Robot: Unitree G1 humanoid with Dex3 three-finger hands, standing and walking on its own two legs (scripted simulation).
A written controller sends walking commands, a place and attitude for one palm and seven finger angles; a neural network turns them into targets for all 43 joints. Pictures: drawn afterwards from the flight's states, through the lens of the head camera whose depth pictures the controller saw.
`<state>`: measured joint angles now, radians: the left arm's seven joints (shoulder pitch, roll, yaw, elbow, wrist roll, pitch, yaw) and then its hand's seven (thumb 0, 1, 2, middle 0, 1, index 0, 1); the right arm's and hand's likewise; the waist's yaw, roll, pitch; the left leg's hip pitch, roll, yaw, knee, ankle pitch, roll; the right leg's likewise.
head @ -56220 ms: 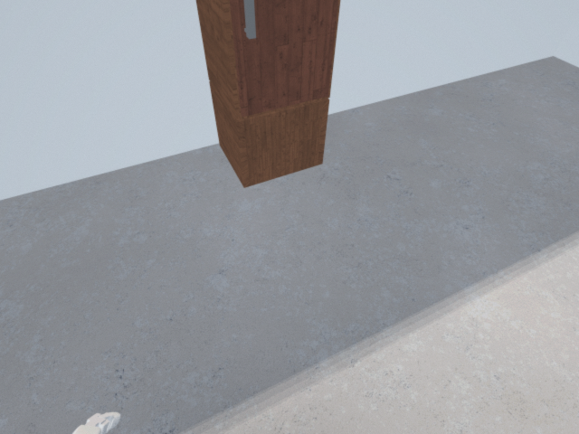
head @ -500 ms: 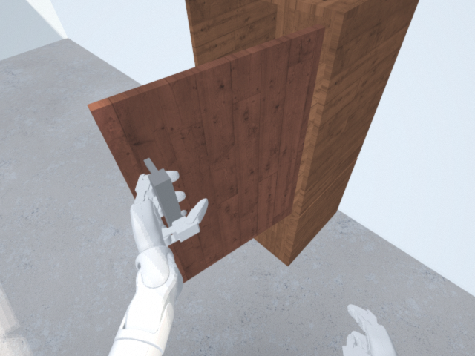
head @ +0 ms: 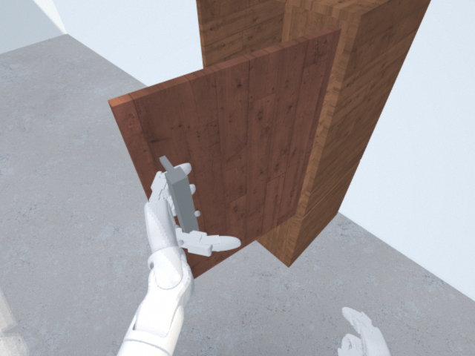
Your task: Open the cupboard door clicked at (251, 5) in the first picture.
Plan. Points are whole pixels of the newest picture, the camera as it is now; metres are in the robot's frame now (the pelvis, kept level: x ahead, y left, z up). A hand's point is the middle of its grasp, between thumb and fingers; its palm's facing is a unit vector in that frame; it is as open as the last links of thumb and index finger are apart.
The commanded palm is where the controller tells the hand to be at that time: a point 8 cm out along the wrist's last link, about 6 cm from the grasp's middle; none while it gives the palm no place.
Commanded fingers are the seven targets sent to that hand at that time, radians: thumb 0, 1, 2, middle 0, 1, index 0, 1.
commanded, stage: slide the hand sideways off the handle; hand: left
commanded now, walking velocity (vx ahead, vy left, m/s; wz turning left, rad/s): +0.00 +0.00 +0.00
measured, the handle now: (178, 196) +0.36 +0.13 +0.08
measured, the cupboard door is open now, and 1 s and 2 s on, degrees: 79 81 81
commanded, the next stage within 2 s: draw the hand back to the body in 1.28 s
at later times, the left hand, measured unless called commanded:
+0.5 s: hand (194, 233) +0.29 +0.09 +0.09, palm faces -0.10 -1.00 -0.01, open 15.8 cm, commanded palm +0.26 +0.15 +0.08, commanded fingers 0.00 -0.50 0.30 -0.15 -0.30 -0.15 -0.30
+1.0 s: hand (162, 262) +0.24 +0.13 +0.08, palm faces -0.01 -1.00 -0.06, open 16.1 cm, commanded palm +0.21 +0.20 +0.08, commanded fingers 0.00 -0.50 0.30 -0.15 -0.30 -0.15 -0.30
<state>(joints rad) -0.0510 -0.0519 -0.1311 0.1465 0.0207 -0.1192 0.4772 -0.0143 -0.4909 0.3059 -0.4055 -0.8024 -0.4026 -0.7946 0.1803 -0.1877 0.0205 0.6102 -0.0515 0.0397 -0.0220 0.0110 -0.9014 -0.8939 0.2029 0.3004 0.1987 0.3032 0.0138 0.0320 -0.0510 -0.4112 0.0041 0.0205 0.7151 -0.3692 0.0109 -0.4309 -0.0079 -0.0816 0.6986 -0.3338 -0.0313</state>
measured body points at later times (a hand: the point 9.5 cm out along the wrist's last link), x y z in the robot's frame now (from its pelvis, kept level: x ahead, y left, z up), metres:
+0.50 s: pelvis -0.01 +0.01 +0.00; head +0.00 -0.01 +0.45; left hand +0.28 +0.15 +0.09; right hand +0.16 -0.21 -0.09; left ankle +0.00 +0.11 -0.72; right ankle +0.02 -0.10 -0.72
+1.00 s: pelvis +0.01 -0.02 +0.00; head +0.03 -0.03 +0.45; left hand +0.23 +0.19 +0.08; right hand +0.19 -0.24 -0.08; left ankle +0.00 +0.11 -0.72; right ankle +0.02 -0.10 -0.72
